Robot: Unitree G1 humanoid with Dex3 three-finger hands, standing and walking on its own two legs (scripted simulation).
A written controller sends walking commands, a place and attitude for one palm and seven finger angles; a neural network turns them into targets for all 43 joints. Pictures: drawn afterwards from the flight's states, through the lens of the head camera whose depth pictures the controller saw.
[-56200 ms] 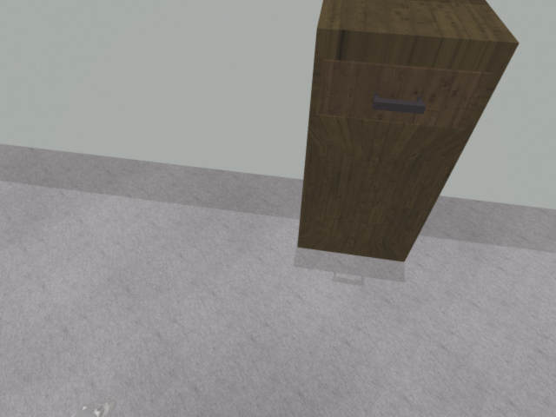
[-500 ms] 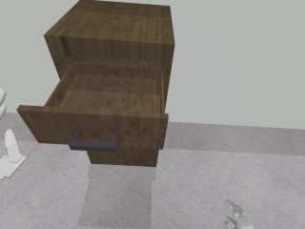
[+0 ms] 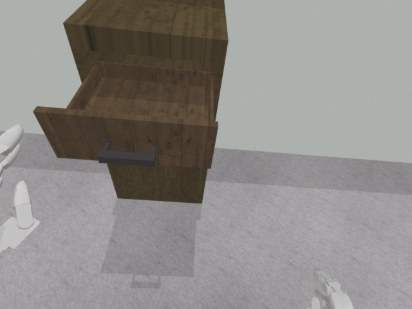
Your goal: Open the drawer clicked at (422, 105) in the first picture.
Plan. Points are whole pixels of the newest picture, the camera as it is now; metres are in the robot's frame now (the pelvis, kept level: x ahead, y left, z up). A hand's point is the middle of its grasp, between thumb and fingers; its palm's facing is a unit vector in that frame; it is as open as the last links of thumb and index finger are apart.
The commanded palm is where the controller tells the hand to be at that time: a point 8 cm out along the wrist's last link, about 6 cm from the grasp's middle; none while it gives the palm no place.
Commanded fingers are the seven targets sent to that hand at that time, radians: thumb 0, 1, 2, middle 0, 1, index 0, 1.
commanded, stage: stop stepping back and stand still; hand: left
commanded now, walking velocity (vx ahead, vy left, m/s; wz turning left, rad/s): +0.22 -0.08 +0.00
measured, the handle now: (129, 152) +0.46 +0.21 +0.00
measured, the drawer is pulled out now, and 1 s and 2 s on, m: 0.30 0.30 0.30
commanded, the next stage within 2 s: let the arm hang, fingers relaxed in 0.42 s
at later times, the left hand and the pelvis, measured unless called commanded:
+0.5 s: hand (37, 221) +0.19 +0.23 +0.18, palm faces +0.38 -0.82 -0.44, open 7.4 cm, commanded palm none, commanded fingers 0.00 0.90 0.90 -0.20 -0.30 -0.20 -0.30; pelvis +0.00 -0.01 +0.00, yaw +0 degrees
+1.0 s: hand out of the picture -0.02 +0.20 -0.17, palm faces +0.03 -0.98 -0.22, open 7.1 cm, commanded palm none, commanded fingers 0.00 0.90 0.90 -0.20 -0.30 -0.20 -0.30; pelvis -0.01 +0.00 +0.01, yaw +2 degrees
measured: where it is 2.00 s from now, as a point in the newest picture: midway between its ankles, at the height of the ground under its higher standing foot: outside the picture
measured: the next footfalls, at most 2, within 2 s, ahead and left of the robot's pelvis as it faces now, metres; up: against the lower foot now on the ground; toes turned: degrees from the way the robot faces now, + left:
none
